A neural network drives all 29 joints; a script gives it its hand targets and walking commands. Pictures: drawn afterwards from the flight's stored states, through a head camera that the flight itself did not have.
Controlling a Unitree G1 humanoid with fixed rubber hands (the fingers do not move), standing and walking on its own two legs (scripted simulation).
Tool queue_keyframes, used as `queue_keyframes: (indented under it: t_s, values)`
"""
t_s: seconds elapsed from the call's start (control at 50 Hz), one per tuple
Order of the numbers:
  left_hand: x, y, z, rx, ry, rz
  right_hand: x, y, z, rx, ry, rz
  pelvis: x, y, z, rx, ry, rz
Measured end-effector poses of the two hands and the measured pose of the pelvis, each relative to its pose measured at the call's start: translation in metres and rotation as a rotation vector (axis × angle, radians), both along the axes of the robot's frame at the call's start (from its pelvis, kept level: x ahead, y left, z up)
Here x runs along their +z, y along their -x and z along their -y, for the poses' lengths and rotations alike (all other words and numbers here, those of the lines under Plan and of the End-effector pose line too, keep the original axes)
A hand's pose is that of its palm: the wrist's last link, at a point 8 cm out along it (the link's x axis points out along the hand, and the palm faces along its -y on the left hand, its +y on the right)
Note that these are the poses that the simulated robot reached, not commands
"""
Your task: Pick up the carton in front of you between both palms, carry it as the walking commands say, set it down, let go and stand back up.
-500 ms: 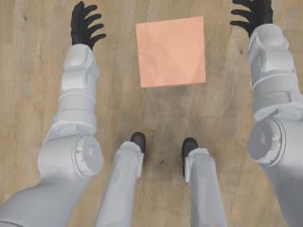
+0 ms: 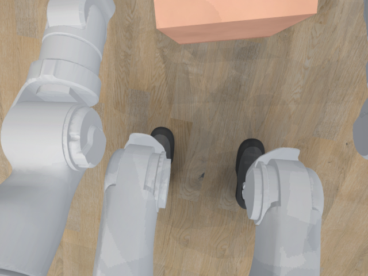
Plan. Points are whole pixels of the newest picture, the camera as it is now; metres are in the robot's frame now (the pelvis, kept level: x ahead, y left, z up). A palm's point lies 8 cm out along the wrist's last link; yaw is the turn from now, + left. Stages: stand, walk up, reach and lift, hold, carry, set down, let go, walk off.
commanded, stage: reach and lift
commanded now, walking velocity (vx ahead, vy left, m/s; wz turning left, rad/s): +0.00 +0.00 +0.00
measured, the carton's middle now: out of the picture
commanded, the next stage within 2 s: none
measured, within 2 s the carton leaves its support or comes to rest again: leaves its support in 1.00 s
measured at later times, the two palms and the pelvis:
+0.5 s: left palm out of the picture +0.56 +0.16 -0.20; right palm out of the picture +0.59 -0.18 -0.20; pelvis +0.01 +0.00 -0.03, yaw +0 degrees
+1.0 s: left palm out of the picture +0.57 +0.14 -0.19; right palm out of the picture +0.59 -0.16 -0.20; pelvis +0.02 +0.00 -0.03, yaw +0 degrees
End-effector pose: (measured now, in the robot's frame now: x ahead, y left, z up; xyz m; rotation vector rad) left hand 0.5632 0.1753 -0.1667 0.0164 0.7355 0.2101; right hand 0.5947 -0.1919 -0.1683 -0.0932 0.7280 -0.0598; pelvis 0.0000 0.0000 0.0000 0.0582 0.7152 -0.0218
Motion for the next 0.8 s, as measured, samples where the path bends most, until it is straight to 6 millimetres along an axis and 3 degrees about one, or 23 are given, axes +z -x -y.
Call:
queue_keyframes:
  t_s: [0.1, 0.2, 0.32, 0.5, 0.64, 0.8]
  values:
    - [-0.029, 0.000, 0.003, -0.013, 0.004, -0.014, -0.030, 0.004, 0.000, -0.003, 0.000, -0.014, -0.012, -0.003, 0.000, 0.002, 0.007, 0.061]
    - [-0.041, -0.005, 0.003, -0.015, 0.001, -0.007, -0.043, -0.001, 0.000, 0.005, 0.003, 0.003, -0.022, -0.010, -0.001, 0.004, 0.006, 0.082]
    - [-0.039, -0.006, 0.005, -0.009, 0.001, 0.015, -0.038, -0.008, -0.007, 0.025, -0.003, 0.034, -0.030, -0.013, 0.000, 0.007, 0.000, 0.080]
    - [-0.032, 0.001, 0.011, -0.013, 0.014, 0.011, -0.032, 0.000, -0.013, 0.029, -0.010, 0.017, -0.027, -0.006, 0.001, 0.007, 0.000, 0.079]
    - [-0.032, -0.002, 0.034, -0.041, 0.052, 0.020, -0.031, 0.002, -0.029, 0.051, -0.023, 0.012, -0.023, 0.000, 0.001, 0.003, 0.002, 0.105]
    - [-0.031, -0.004, 0.031, -0.052, 0.059, 0.011, -0.031, 0.001, -0.028, 0.066, -0.028, -0.012, -0.029, -0.003, 0.002, -0.001, 0.003, 0.122]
